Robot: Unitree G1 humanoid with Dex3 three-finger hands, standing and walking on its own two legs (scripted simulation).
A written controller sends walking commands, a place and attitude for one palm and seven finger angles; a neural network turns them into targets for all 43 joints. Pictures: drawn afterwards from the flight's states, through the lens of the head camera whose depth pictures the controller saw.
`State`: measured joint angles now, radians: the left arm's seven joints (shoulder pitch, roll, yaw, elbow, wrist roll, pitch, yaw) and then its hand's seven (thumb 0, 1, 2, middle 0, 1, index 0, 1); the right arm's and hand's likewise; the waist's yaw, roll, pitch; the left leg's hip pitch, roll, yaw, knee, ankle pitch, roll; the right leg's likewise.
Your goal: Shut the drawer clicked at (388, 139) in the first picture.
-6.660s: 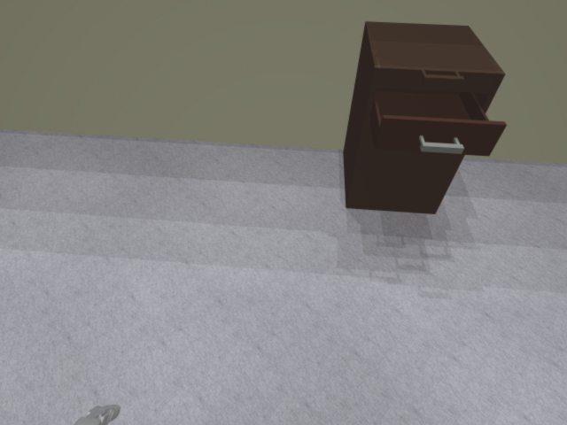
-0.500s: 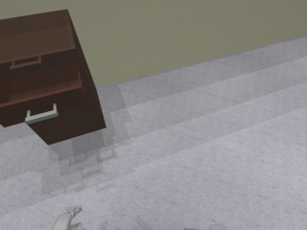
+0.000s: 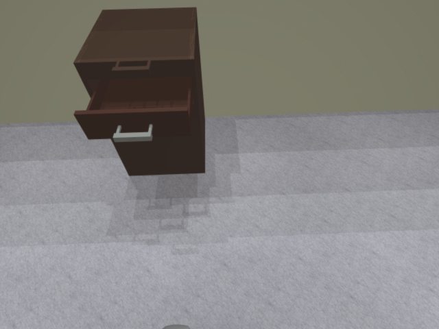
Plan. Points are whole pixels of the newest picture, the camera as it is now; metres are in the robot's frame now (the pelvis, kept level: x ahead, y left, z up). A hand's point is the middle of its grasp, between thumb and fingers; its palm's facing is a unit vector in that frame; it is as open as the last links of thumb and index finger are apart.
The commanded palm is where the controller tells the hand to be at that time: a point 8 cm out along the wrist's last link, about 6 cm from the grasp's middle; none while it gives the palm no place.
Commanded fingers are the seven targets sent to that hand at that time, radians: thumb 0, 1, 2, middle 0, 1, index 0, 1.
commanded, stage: take the last steps up to it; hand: left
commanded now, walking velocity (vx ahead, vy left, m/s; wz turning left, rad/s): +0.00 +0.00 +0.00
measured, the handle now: (134, 132) +0.72 +0.38 -0.20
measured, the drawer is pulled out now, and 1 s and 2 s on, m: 0.19 0.19 0.19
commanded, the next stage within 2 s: come to a stop and stand still in 1.20 s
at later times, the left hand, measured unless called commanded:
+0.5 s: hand out of the picture +0.11 +0.20 -0.16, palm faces +0.06 -0.97 -0.22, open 7.4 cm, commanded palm none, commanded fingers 0.00 0.90 0.90 -0.20 -0.30 -0.20 -0.30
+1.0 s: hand out of the picture +0.07 +0.19 -0.17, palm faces +0.27 -0.96 -0.12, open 7.4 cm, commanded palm none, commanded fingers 0.00 0.90 0.90 -0.20 -0.30 -0.20 -0.30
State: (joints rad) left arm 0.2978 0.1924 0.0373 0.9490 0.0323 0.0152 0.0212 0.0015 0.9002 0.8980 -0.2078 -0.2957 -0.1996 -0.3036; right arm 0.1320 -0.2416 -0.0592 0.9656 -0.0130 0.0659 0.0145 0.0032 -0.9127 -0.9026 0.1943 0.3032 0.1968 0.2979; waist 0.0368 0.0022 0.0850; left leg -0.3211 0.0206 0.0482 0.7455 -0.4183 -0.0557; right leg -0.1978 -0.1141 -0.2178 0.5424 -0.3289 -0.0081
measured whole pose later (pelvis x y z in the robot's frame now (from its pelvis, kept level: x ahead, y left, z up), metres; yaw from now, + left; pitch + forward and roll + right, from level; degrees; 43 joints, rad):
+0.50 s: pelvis +0.05 +0.01 +0.00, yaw +3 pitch -2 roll +2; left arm 0.23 0.17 0.04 0.99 0.03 0.00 -0.02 0.00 0.91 0.90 -0.20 -0.29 -0.19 -0.30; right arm 0.39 -0.19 -0.04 1.08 -0.03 -0.02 -0.01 0.00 -0.92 -0.90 0.20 0.30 0.20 0.30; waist -0.02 0.01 0.01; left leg -0.08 -0.03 0.04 0.45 -0.34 0.02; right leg -0.32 -0.07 -0.10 0.59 -0.31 0.04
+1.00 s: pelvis +0.19 +0.06 +0.00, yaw +8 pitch +0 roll -2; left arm 0.48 0.10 0.03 1.15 0.03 -0.06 0.01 0.00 0.91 0.90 -0.21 -0.30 -0.20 -0.30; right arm 0.19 -0.19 -0.06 1.03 -0.03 -0.01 0.04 0.00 -0.93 -0.90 0.19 0.30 0.20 0.30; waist 0.07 0.01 0.02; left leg -0.45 0.09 0.09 0.65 -0.19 0.00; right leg 0.00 -0.08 -0.18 0.36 -0.34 0.06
